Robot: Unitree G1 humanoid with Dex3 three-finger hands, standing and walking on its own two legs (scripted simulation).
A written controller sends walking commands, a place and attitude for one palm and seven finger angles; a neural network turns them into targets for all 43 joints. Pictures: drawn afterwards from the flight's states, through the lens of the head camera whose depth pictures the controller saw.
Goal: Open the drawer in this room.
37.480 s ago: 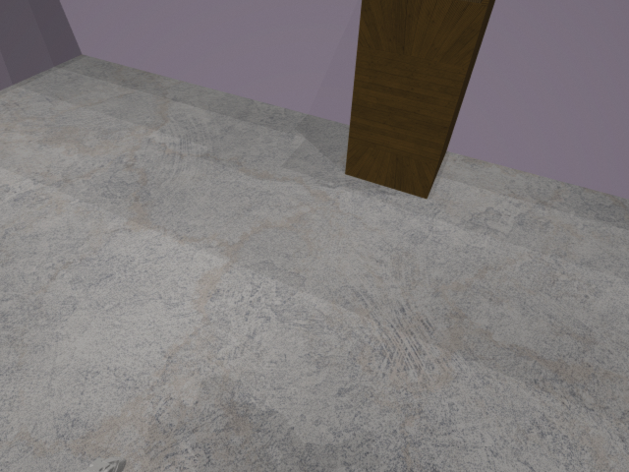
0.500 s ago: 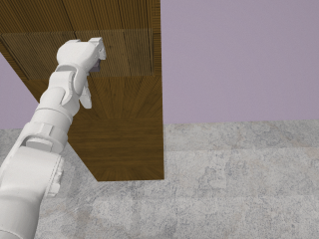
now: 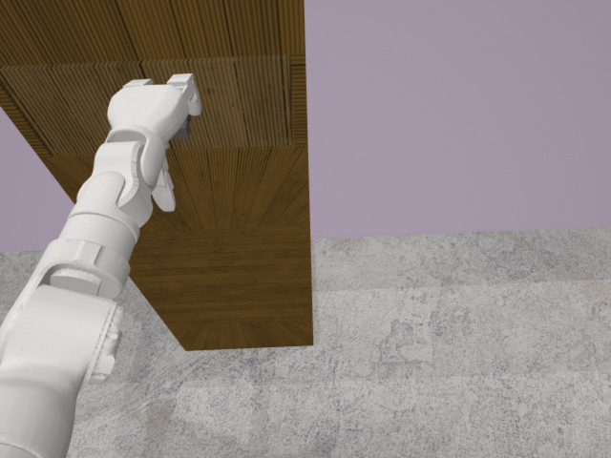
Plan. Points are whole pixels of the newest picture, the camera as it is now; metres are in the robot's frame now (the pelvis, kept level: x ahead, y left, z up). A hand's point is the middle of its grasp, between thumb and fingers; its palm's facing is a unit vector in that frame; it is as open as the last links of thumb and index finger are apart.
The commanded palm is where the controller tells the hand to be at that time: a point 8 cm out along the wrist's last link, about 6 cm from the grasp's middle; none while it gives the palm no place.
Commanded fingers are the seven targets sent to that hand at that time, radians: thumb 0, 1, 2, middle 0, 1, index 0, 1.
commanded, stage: lower the fingers behind the handle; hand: left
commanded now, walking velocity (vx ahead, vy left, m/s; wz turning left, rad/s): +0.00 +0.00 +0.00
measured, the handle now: (153, 123) +0.53 +0.21 +0.16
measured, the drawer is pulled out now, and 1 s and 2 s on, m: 0.00 0.00 0.00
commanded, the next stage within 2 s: lift the fingers back up to retry in 0.08 s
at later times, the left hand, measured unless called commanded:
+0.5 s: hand (153, 138) +0.48 +0.19 +0.18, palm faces +0.04 -0.02 -1.00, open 13.9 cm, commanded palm +0.46 +0.21 +0.24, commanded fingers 0.00 -0.50 0.30 -0.30 -1.20 -0.30 -1.20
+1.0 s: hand (140, 110) +0.48 +0.20 +0.22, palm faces +0.01 -0.01 -1.00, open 13.9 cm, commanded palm +0.46 +0.20 +0.28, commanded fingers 0.00 -0.50 0.30 -0.30 -1.20 -0.30 -1.20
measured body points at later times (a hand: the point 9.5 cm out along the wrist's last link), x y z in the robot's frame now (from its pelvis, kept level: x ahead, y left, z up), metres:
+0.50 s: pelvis +0.00 +0.01 +0.00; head +0.03 -0.02 +0.45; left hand +0.48 +0.19 +0.23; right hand +0.08 -0.26 -0.13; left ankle -0.02 +0.11 -0.73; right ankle -0.01 -0.10 -0.73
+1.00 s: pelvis +0.01 +0.01 +0.01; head +0.04 -0.01 +0.45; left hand +0.48 +0.19 +0.27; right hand +0.13 -0.24 -0.12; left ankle -0.02 +0.11 -0.73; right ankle -0.01 -0.10 -0.73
